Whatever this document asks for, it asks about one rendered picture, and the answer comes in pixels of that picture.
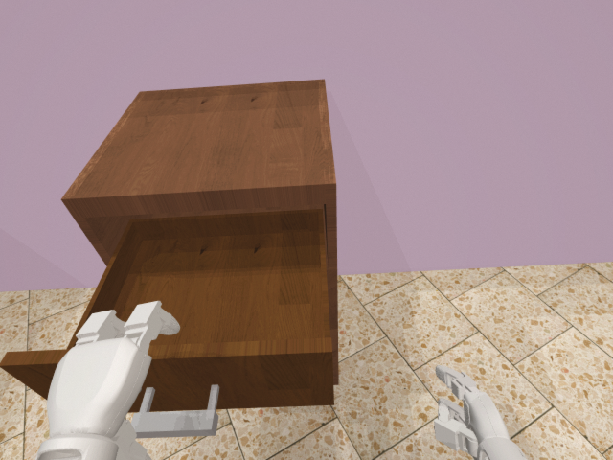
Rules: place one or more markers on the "robot left hand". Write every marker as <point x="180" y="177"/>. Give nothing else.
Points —
<point x="97" y="381"/>

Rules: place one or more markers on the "handle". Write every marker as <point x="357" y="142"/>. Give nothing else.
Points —
<point x="175" y="423"/>

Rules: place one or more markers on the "cabinet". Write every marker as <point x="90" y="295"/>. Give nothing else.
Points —
<point x="233" y="149"/>

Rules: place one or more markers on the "drawer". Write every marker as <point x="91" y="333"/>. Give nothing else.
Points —
<point x="250" y="294"/>

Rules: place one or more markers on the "robot left forearm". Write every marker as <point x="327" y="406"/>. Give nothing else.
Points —
<point x="78" y="446"/>

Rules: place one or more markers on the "robot right forearm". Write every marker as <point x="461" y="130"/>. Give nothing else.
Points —
<point x="498" y="448"/>

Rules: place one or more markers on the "robot right hand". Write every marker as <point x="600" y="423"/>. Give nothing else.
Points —
<point x="465" y="428"/>

